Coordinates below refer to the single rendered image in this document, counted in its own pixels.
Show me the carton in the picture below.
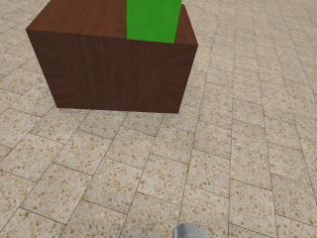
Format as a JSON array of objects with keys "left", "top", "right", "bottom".
[{"left": 127, "top": 0, "right": 182, "bottom": 44}]

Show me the pedestal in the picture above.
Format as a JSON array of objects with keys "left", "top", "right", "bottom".
[{"left": 25, "top": 0, "right": 198, "bottom": 114}]

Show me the right robot thigh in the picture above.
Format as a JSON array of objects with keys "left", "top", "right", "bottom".
[{"left": 172, "top": 223, "right": 208, "bottom": 238}]

